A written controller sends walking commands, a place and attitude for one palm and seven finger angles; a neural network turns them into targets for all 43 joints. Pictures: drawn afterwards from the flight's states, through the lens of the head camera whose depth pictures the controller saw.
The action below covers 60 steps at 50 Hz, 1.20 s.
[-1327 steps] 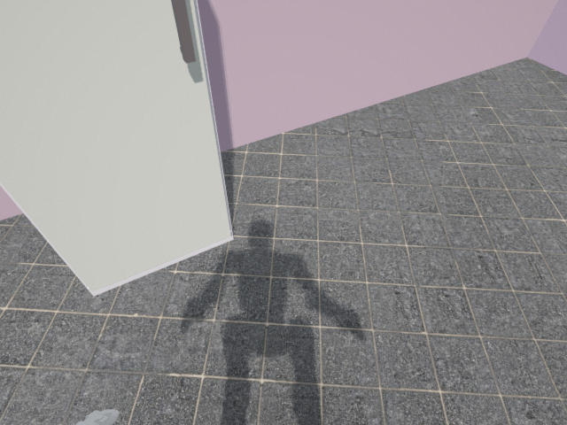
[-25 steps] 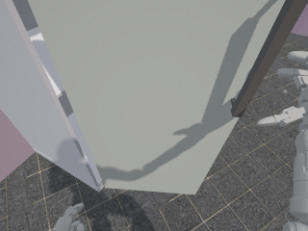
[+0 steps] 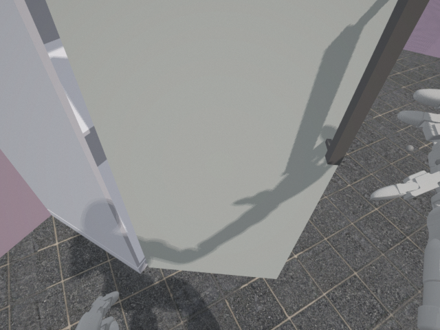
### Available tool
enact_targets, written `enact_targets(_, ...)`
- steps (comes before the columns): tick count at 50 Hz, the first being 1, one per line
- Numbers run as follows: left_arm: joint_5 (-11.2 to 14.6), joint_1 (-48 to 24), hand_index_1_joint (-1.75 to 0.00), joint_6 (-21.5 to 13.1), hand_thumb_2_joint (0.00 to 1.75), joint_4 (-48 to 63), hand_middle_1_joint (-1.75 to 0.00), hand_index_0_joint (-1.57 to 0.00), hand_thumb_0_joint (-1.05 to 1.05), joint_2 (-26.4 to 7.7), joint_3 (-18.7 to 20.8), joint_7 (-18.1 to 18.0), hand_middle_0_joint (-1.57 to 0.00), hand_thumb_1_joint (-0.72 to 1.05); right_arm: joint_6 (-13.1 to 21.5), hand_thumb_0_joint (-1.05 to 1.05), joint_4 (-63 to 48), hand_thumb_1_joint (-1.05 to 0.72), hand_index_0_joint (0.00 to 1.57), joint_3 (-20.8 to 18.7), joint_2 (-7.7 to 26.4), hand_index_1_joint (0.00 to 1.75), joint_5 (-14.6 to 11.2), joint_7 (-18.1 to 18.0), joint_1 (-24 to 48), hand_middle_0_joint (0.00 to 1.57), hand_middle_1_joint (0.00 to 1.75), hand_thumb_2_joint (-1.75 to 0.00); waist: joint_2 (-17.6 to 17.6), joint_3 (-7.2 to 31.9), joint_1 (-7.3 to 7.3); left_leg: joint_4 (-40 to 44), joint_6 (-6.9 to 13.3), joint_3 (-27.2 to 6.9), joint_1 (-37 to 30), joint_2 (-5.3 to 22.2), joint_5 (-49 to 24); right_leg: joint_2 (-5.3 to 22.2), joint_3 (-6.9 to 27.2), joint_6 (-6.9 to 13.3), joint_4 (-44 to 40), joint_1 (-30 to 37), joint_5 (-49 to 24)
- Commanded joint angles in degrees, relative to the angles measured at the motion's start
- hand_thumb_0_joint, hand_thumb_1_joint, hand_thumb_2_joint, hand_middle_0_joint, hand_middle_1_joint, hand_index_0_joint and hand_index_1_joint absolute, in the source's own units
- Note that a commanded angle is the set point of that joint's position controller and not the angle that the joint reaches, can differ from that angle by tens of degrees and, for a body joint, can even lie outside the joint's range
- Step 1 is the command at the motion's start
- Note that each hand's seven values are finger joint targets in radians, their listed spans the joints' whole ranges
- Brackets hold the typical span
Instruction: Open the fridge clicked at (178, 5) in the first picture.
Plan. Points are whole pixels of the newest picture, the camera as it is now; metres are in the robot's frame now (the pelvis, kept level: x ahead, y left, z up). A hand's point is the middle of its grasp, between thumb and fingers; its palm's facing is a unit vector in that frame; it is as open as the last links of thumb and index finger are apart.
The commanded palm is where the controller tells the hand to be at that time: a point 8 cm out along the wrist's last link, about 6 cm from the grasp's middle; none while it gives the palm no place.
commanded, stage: slip the hand off the handle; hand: right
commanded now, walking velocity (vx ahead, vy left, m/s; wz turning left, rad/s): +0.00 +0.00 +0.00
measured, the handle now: (361, 88) +0.44 -0.21 +0.25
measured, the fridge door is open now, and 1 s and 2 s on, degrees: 65 65 65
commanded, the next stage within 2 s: draw the hand back to the body in 0.40 s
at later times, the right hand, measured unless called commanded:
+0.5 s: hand (433, 196) +0.24 -0.24 +0.23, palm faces +0.28 +0.95 -0.17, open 14.7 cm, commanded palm +0.22 -0.28 +0.22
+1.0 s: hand out of the picture +0.23 -0.26 +0.20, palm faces +0.33 +0.94 -0.02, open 14.7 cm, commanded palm +0.18 -0.29 +0.21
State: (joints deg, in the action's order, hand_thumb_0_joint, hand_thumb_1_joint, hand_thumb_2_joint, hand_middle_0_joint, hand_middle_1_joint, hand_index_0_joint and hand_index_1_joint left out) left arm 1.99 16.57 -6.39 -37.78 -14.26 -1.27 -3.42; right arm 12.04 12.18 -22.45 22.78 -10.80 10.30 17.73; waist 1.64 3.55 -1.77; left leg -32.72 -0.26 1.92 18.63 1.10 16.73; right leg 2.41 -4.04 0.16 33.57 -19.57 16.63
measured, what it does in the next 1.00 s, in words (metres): stands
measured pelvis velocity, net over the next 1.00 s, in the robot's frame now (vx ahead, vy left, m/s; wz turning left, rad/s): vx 0.00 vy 0.01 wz -0.04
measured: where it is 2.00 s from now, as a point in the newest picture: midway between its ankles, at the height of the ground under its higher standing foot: outside the picture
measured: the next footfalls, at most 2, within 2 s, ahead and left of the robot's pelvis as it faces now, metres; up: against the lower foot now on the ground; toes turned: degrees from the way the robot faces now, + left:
none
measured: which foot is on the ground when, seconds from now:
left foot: down 0.00-1.00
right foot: down 0.00-1.00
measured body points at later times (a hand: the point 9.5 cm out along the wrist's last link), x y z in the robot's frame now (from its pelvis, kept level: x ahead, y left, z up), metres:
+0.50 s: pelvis +0.00 +0.01 +0.00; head -0.03 +0.03 +0.45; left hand +0.21 +0.22 -0.07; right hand +0.22 -0.29 +0.23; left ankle +0.00 +0.12 -0.73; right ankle +0.01 -0.12 -0.73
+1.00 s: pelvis +0.00 +0.01 +0.01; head -0.05 +0.04 +0.45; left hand +0.24 +0.21 -0.04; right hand +0.20 -0.30 +0.20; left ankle +0.00 +0.12 -0.73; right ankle +0.01 -0.12 -0.73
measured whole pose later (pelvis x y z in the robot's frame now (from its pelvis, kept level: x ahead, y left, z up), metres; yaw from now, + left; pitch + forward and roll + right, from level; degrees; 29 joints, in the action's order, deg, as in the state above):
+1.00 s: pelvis +0.00 +0.01 +0.01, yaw -3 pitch -4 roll +0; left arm 4.1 8.3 -10.5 -37.3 -14.5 -4.6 -6.1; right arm -25.8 -15.3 -23.3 18.8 -18.3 7.2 -1.5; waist 2.9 4.1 -6.2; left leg -28.4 0.6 4.6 8.2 1.2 16.1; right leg 1.9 -1.4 -0.8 28.6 -10.0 14.5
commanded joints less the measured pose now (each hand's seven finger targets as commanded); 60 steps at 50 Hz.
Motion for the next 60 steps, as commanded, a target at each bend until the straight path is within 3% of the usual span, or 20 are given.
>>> enact_targets(1, -0.22, -7.43, -0.3, -4.0, 0.9, 9.62, -0.3, -0.2, 0.0, -7.11, 2.2, -0.75, -0.2, 0.9, 1.53, 0.0, -18.28, 0.55, 0.25, -4.28, 13.9, 1.15, -0.85, -1.58, 16.91, 0.25, 1.15, -0.2, 2.19, 12.12, -1.69, 4.18, 1.53, 0.18, -3.86, -2.42, -11.52, -1.85, 3.29, 0.66, -5.25, 7.79, -11.54)
enact_targets(4, -0.08, -8.16, -0.3, -4.53, 0.9, 9.22, -0.3, -0.2, 0.0, -6.96, 1.99, -1.0, -0.2, 0.9, 1.13, 0.0, -20.18, 0.55, 0.25, -1.92, 11.57, 1.15, -0.71, -1.75, 15.67, 0.25, 1.15, -0.2, 1.76, 10.55, -0.84, 4.86, 1.44, 0.33, -2.93, -2.49, -10.1, -1.84, 3.41, 0.71, -5.41, 8.19, -10.3)
enact_targets(8, -0.53, -8.7, -0.3, -5.29, 0.9, 9.57, -0.3, -0.2, 0.0, -6.67, 1.67, -0.78, -0.2, 0.9, 0.6, 0.0, -24.81, 0.55, 0.25, -0.29, 9.22, 1.15, -0.97, -1.64, 9.8, 0.25, 1.15, -0.2, 2.17, 11.75, -1.63, 4.53, 1.52, 0.75, -4.08, -2.46, -12.29, -1.83, 3.6, 0.57, -5.18, 9.91, -12.52)
enact_targets(13, -0.44, -10.19, -0.3, -5.12, 0.9, 9.2, -0.3, -0.2, 0.0, -6.52, 1.19, -1.44, -0.2, 0.9, -1.45, 0.0, -26.32, 0.55, 0.25, -3.72, 11.25, 1.15, -2.36, -1.13, 5.54, 0.25, 1.15, -0.2, 0.24, 9.29, -2.51, 5.64, 1.34, 0.61, -5.42, -2.13, -12.12, -2.04, 3.41, 0.61, -5.88, 8.86, -11.27)
enact_targets(16, -0.56, -11.33, -0.3, -5.48, 0.9, 9.63, -0.3, -0.2, 0.0, -5.8, 0.75, -1.46, -0.2, 0.9, -1.76, 0.0, -29.51, 0.55, 0.25, -2.57, 9.54, 1.15, -2.87, -0.74, 4.18, 0.25, 1.15, -0.2, 2.26, 9.29, -2.57, 5.71, 1.35, 0.4, -5.97, -1.91, -12.98, -2.35, 3.23, 0.61, -5.92, 9.59, -11.66)
enact_targets(18, -0.54, -11.68, -0.3, -5.69, 0.9, 9.94, -0.3, -0.2, 0.0, -5.88, 0.61, -1.29, -0.2, 0.9, -1.71, 0.0, -31.31, 0.55, 0.25, -1.89, 8.95, 1.15, -3.11, -0.49, 1.81, 0.25, 1.15, -0.2, 0.73, 8.19, -2.74, 5.93, 1.24, 0.56, -6.24, -1.85, -12.92, -2.19, 3.24, 0.69, -5.96, 9.4, -11.41)
enact_targets(26, -0.47, -12.54, -0.3, -6.51, 0.9, 8.75, -0.3, -0.2, 0.0, -5.74, 0.12, -2.63, -0.2, 0.9, -2.61, 0.0, -29.06, 0.55, 0.25, -1.5, 9.13, 1.15, -3.52, 0.01, 5.4, 0.25, 1.15, -0.2, 1.21, 4.86, -1.73, 8.14, 0.95, -0.31, -3.73, -1.34, -5.45, -2.76, 3.62, 0.79, -6.61, 7.9, -5.2)
enact_targets(27, 1.5, -15.35, -0.3, -6.62, 0.9, 8.52, -0.3, -0.2, 0.0, -5.89, -0.32, -3.48, -0.2, 0.9, -11.97, 0.0, -21.41, 0.55, 0.25, -3.7, 8.65, 1.15, -9.17, 0.21, 3.59, 0.25, 1.15, -0.2, 1.34, 5.83, -3.67, 9.88, 1.2, -0.83, -6.82, -0.71, -3.41, -2.72, 4.08, 0.63, -8.38, 6.55, -1.88)
enact_targets(28, 1.97, -16.87, -0.3, -6.72, 0.9, 9.05, -0.3, -0.2, 0.0, -6.02, -0.62, -4.13, -0.2, 0.9, -16.34, 0.0, -25.21, 0.55, 0.25, -3.58, 9.2, 1.15, -9.82, 0.33, 5.86, 0.25, 1.15, -0.2, 1.82, 6.12, -3.72, 11.07, 0.9, -1.48, -8.07, -0.15, -2.53, -2.67, 3.99, 0.74, -8.54, 7.5, -2.1)
enact_targets(32, 2.45, -19.25, -0.3, -7.59, 0.9, 10.17, -0.3, -0.2, 0.0, -5.99, -1.33, -4.42, -0.2, 0.9, -31.47, 0.0, -30.8, 0.55, 0.25, -4.87, 11.86, 1.15, -8.94, -0.77, 7.78, 0.25, 1.15, -0.2, 3.04, 10.78, -5.14, 10.25, 1.05, -0.97, -11.4, 0.26, -7.83, -2.96, 4.45, 1.46, -8.8, 9.98, -8.05)
enact_targets(34, 2.52, -19.57, -0.3, -8.03, 0.9, 10.64, -0.3, -0.2, 0.0, -5.79, -1.57, -3.76, -0.2, 0.9, -34.26, 0.0, -35.23, 0.55, 0.25, -3.65, 10.34, 1.15, -8.31, -1.34, 6.98, 0.25, 1.15, -0.2, 2.56, 10.34, -4.5, 9.61, 0.94, -0.47, -11.16, 0.13, -11.52, -2.8, 4.47, 1.64, -8.38, 11.39, -10.99)
enact_targets(38, 1.81, -17.82, -0.3, -8.08, 0.9, 10.06, -0.3, -0.2, 0.0, -6.24, -0.99, -2.72, -0.2, 0.9, -32.03, 0.0, -37.11, 0.55, 0.25, -7.13, 10.23, 1.15, -9.27, -2.01, -1.03, 0.25, 1.15, -0.2, -2.99, 9.06, -4.52, 9.14, 0.51, 0.63, -10.66, -1.08, -14.51, -2.56, 4.05, 1.51, -7.91, 12.52, -13.11)
enact_targets(42, 2.1, -17.84, -0.3, -7.37, 0.9, 9.82, -0.3, -0.2, 0.0, -6.18, -1.09, -2.78, -0.2, 0.9, -33.95, 0.0, -34.96, 0.55, 0.25, -6.43, 8.79, 1.15, -9.2, -1.96, -3.3, 0.25, 1.15, -0.2, -2.13, 4.07, -4.08, 9.98, 0.35, 0.73, -7.57, -1.18, -9.63, -2.7, 3.79, 1.46, -8.94, 10.93, -9.66)
enact_targets(44, 2.37, -18.48, -0.3, -6.9, 0.9, 9.83, -0.3, -0.2, 0.0, -6.05, -1.26, -2.85, -0.2, 0.9, -35.1, 0.0, -35.83, 0.55, 0.25, -5.3, 8.39, 1.15, -8.34, -2.32, -2.66, 0.25, 1.15, -0.2, 1.36, 2.0, -3.77, 10.7, 0.6, 0.62, -6.56, -1.0, -7.53, -2.71, 3.72, 1.4, -9.25, 10.9, -8.78)
enact_targets(47, 1.91, -18.4, -0.3, -7.49, 0.9, 10.56, -0.3, -0.2, 0.0, -5.76, -1.18, -3.16, -0.2, 0.9, -34.11, 0.0, -41.59, 0.51, 0.25, -4.57, 8.22, 1.13, -7.76, -2.96, -0.89, 0.25, 1.13, -0.22, 3.74, 5.1, -3.6, 10.04, 0.87, 0.8, -7.14, -1.24, -8.21, -2.89, 3.98, 1.47, -9.09, 13.4, -9.84)
enact_targets(51, 1.55, -17.41, -0.3, -8.33, 0.9, 10.04, -0.3, -0.2, 0.0, -5.86, -1.1, -3.61, -0.2, 0.9, -31.58, 0.0, -42.54, 0.37, 0.24, -5.0, 8.4, 1.04, -8.08, -2.5, -2.89, 0.24, 1.04, -0.29, 2.33, 5.34, -3.29, 10.05, 0.73, 0.95, -7.41, -1.41, -9.13, -2.71, 4.12, 1.49, -8.88, 13.84, -10.3)
enact_targets(52, -1.51, -16.3, -0.3, -8.67, 0.9, 9.51, -0.3, -0.2, 0.0, -5.77, 0.02, -2.45, -0.2, 0.9, -22.43, 0.0, -44.77, 0.33, 0.24, -6.6, 16.1, 1.02, 0.54, -9.69, -4.89, 0.24, 1.02, -0.31, 1.98, -1.08, -3.12, 14.01, 0.12, -0.4, -5.1, -0.83, -7.16, -3.39, 2.87, 1.14, -8.75, 10.85, -8.38)
enact_targets(55, -1.87, -14.68, -0.3, -7.78, 0.9, 8.32, -0.3, -0.2, 0.0, -5.35, 0.36, -1.44, -0.2, 0.9, -14.15, 0.0, -39.35, 0.22, 0.24, -0.97, 8.13, 0.96, 3.09, -13.94, -15.49, 0.24, 0.96, -0.36, -0.41, -2.1, -2.21, 13.87, 0.43, 0.11, -6.68, -0.29, -5.32, -2.47, 2.64, 1.48, -10.25, 11.77, -6.35)
enact_targets(57, -1.98, -14.41, -0.3, -7.23, 0.9, 8.66, -0.3, -0.2, 0.0, -5.13, 0.6, -1.37, -0.2, 0.9, -10.72, 0.0, -41.62, 0.15, 0.24, -0.05, 7.94, 0.92, 4.27, -15.15, -15.68, 0.24, 0.92, -0.39, 3.56, 0.57, -2.31, 13.53, 0.62, -0.17, -8.41, -0.41, -5.25, -2.44, 2.37, 1.48, -11.3, 13.88, -6.05)
enact_targets(60, -2.33, -13.99, -0.3, -6.82, 0.9, 8.47, -0.3, -0.2, 0.0, -5.47, 1.2, -1.67, -0.2, 0.9, -7.74, 0.0, -41.13, 0.04, 0.23, -0.88, 8.61, 0.85, 5.36, -16.41, -18.28, 0.23, 0.85, -0.44, 1.19, 2.07, -2.5, 14.06, 0.53, -0.11, -10.2, -0.6, -6.01, -2.11, 2.3, 1.7, -12.23, 15.08, -7.11)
